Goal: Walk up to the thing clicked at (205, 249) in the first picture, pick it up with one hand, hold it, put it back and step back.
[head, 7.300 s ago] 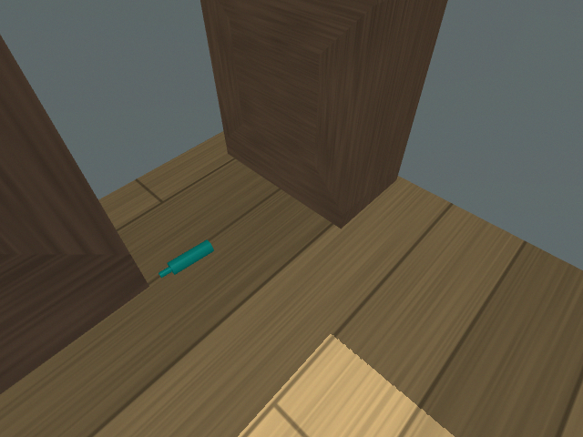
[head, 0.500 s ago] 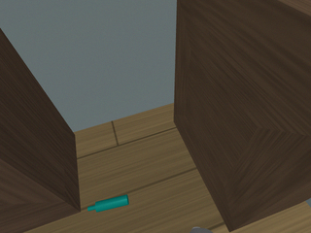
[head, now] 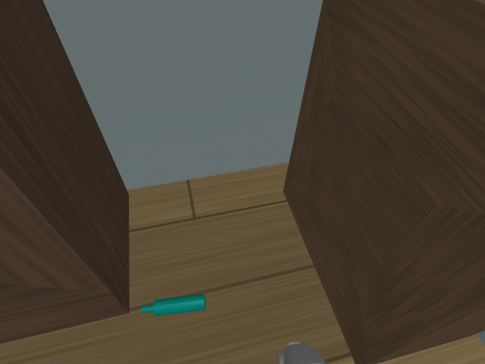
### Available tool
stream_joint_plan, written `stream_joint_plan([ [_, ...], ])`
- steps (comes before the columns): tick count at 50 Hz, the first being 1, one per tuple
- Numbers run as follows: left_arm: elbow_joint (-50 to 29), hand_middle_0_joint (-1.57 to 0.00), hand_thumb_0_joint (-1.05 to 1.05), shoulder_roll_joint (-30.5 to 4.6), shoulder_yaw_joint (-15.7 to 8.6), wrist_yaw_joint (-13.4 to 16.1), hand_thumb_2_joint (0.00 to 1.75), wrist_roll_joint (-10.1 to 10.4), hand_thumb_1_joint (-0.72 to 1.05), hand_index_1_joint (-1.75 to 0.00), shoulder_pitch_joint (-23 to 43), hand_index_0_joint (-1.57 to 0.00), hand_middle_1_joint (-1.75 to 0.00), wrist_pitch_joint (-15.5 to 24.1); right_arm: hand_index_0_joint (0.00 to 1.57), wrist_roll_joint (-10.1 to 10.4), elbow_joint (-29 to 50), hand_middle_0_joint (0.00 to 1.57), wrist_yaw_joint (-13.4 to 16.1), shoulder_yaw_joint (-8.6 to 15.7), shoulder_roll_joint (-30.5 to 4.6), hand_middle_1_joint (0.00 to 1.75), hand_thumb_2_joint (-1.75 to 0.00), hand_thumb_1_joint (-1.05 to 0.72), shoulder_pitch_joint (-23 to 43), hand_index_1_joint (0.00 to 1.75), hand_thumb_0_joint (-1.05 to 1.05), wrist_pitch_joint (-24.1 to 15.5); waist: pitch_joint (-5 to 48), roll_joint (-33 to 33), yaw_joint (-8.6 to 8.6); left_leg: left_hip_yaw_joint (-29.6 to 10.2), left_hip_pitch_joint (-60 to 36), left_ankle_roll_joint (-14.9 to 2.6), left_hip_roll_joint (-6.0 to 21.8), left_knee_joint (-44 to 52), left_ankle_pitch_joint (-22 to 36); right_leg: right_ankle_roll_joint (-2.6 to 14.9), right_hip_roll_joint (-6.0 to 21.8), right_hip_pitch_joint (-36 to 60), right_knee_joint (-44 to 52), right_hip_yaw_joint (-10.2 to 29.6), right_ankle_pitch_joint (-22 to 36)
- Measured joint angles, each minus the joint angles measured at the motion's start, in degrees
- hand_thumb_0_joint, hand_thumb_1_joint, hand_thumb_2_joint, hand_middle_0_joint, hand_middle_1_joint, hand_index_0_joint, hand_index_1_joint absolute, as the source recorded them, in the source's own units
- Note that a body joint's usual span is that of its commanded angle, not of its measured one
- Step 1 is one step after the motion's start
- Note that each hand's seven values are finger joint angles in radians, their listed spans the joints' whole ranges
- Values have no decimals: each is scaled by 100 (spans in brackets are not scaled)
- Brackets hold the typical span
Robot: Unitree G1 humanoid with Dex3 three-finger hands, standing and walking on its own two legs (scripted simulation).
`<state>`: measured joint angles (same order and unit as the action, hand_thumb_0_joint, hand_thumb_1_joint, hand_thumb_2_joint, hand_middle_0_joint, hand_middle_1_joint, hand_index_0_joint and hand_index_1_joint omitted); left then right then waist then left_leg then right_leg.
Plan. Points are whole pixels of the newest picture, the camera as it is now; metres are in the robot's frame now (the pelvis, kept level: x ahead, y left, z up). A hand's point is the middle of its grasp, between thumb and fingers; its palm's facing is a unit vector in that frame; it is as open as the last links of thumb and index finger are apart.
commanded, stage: walk up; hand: left
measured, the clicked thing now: (173, 305) +0.45 +0.26 -0.71
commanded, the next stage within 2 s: none
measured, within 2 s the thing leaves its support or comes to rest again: neither
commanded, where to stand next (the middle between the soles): +0.07 -0.01 m, yaw -4 degrees
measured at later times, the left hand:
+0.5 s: hand out of the picture +0.11 +0.21 -0.11, palm faces -0.10 -0.87 -0.49, open 7.3 cm
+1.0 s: hand out of the picture +0.03 +0.30 -0.13, palm faces +0.06 -0.87 -0.49, open 7.4 cm
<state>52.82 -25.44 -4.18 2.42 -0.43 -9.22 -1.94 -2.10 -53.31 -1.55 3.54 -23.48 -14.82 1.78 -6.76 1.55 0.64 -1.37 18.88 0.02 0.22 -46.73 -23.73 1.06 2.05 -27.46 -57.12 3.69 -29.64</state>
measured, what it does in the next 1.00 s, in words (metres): steps on the spot: right foot, then left foot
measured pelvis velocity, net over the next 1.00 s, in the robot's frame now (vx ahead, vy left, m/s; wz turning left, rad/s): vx -0.03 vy -0.01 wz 0.02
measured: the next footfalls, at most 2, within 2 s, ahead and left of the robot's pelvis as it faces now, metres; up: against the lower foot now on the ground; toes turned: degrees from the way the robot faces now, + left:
right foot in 0.38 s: +0.10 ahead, -0.19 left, +0.00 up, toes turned -6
left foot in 0.88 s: +0.01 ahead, +0.13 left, +0.00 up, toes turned +1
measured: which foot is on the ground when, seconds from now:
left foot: down 0.00-0.38, up 0.40-0.86, down 0.88-1.00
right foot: up 0.00-0.36, down 0.38-0.90, up 0.92-1.00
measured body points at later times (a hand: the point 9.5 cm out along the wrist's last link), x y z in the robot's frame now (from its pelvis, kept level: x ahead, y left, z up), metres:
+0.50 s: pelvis +0.01 -0.07 +0.01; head +0.05 -0.11 +0.45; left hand +0.12 +0.25 -0.08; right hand +0.06 -0.41 -0.12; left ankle +0.02 +0.10 -0.64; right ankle +0.07 -0.19 -0.70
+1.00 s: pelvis -0.03 -0.01 +0.00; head -0.05 -0.01 +0.45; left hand +0.02 +0.34 -0.10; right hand +0.01 -0.34 -0.11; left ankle -0.03 +0.13 -0.70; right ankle +0.03 -0.16 -0.66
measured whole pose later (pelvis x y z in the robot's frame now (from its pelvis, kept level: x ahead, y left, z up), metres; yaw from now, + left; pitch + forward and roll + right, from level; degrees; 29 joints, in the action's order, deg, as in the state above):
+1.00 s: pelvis -0.03 -0.01 +0.00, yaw +1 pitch -5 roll +0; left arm 53.6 -25.6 -4.6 2.9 -0.6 -15.3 -1.0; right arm -2.8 -51.6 -2.6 3.4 -23.8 -17.3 3.2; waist -2.9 0.2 1.3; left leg -1.5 17.1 -0.1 1.1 -46.7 -25.4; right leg 1.5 1.9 -29.8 -62.2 2.9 -29.7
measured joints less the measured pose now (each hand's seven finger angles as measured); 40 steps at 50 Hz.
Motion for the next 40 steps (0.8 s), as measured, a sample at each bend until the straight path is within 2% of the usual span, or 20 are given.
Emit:
stream_joint_plan([
  [1, 77, -20, 0, -6, 10, -14, 90, 21, 90, -30, -15, -21, -30, -13, 20, -5, 1, 20, 19, -23, 47, 30, -90, -91, 23, 30, 1, -4, 11, 15, 37, -60, 10, -16, 31, 82, 62, 19, -158, -24, -279, 41, -36],
  [4, 170, -20, 0, -26, 18, -102, 90, 59, 91, -30, -139, -20, -30, 18, 20, 17, 6, 20, 85, -100, 180, 30, -90, -91, 134, 30, 1, -127, 21, 205, -62, 16, -17, 2, 68, 448, 289, 46, -383, 26, -515, 179, 300],
  [11, 363, -20, 0, 52, 50, -464, 90, -185, 91, -30, -756, -21, -30, 19, 20, 16, 311, 21, 61, -42, 136, 30, -90, -90, 21, 30, 1, -517, 248, 236, -142, 260, -285, -128, 317, 890, 318, -67, -258, 561, 111, -199, 31],
  [15, 320, -20, 1, -9, 20, -559, 90, -174, 90, -30, -813, -21, -30, 130, 20, 27, 439, 21, 53, -18, 14, 30, -90, -90, -235, 30, 1, -594, 244, 149, -44, 245, -549, 5, 495, 1056, 326, -38, -71, 623, 672, -356, -42],
  [17, 222, -20, 1, -23, 15, -564, 90, -125, 90, -30, -765, -21, -30, 267, 20, 29, 446, 21, 24, -14, -89, 30, -90, -90, -340, 30, 0, -533, 204, 44, 19, 180, -616, 79, 587, 1013, 267, 4, -13, 699, 1191, -445, 242],
  [18, 164, -20, 1, -23, 17, -537, 90, -96, 90, -30, -744, -21, -30, 369, 20, 39, 432, 21, 20, -14, -152, 30, -90, -90, -370, 30, 1, -462, 189, -32, 38, 134, -594, 106, 640, 885, 189, 0, -13, 794, 1579, -504, 604],
  [19, 98, -20, 1, -27, 14, -485, 90, -72, 90, -30, -732, -21, -30, 483, 20, 57, 413, 21, 29, -10, -208, 30, -90, -90, -373, 30, 1, -366, 167, -107, 46, 79, -506, 73, 690, 628, 71, -70, -38, 864, 1855, -552, 1250],
  [20, 53, -20, 1, 4, 6, -410, 90, -69, 90, -30, -697, -21, -30, 575, 20, 79, 368, 21, 61, 9, -250, 30, -90, -90, -321, 30, 1, -244, 122, -224, 49, -71, -343, 5, 706, 220, -51, -100, -101, 825, 1746, -608, 1417],
  [22, -39, -20, 0, 108, 76, -253, 90, -55, 90, -30, -589, -21, -30, 581, 20, 134, 313, 20, 158, 65, -271, 30, -90, -91, -114, 30, 1, 66, 39, -385, 29, -526, 109, -7, 347, -757, -634, -63, -128, 681, 1503, -624, 1232],
  [24, -129, -20, 0, 235, 165, -138, 90, -30, 90, -30, -443, -21, -30, 526, 20, 179, 376, 20, 196, 110, -296, 30, -90, -91, 115, 30, 1, 244, -114, -535, 9, -707, 536, -12, -10, -1636, -922, -20, -107, 614, 1532, -575, 1247],
  [26, -220, -20, 0, 341, 216, -50, 90, 2, 90, -30, -292, -21, -30, 485, 20, 195, 498, 20, 184, 136, -333, 30, -90, -91, 283, 30, 1, 287, -281, -712, 32, -874, 888, 11, -289, -2302, -812, -15, -77, 570, 1636, -566, 1357],
  [29, -354, -21, 0, 393, 223, 70, 90, 16, 90, -30, -129, -21, -30, 452, 20, 145, 668, 20, 128, 155, -354, 30, -90, -91, 350, 30, 1, 341, -395, -921, 49, -1054, 1204, 84, -502, -2947, -446, -23, -14, 449, 1666, -585, 1451],
  [32, -476, -21, 0, 391, 171, 176, 90, 11, 90, -30, -33, -21, -30, 462, 20, 61, 728, 20, 82, 172, -370, 30, -90, -91, 293, 30, 1, 429, -404, -1069, 70, -1173, 1292, 167, -549, -3379, -198, -44, 107, 338, 1558, -654, 1446],
  [35, -600, -21, 0, 353, 113, 239, 90, -21, 90, -30, -20, -21, -30, 513, 20, 22, 690, 20, 41, 190, -388, 30, -90, -91, 229, 30, 1, 489, -365, -1117, 46, -1176, 1223, 226, -476, -3480, -63, -83, 281, 229, 1398, -683, 1418],
  [38, -668, -21, 0, 304, 66, 207, 90, -120, 90, -30, -85, -21, -30, 541, 20, 69, 534, 20, -18, 187, -389, 30, -90, -91, 154, 30, 1, 435, -262, -1084, -28, -1028, 946, 229, -269, -2802, -43, -91, 444, 192, 1317, -698, 1402],
  [40, -669, -21, 0, 230, 30, 120, 90, -212, 90, -30, -159, -21, -30, 500, 20, 125, 387, 20, -78, 148, -344, 30, -90, -91, 80, 30, 1, 350, -136, -953, -99, -735, 606, 212, -97, -1826, -374, -55, 548, 173, 1256, -682, 1364],
])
